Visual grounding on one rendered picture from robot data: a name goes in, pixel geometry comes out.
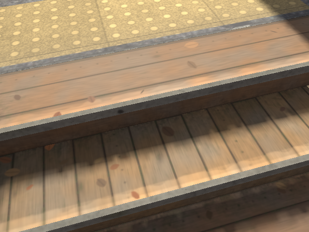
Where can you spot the stairs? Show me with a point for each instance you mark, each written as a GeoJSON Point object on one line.
{"type": "Point", "coordinates": [84, 177]}

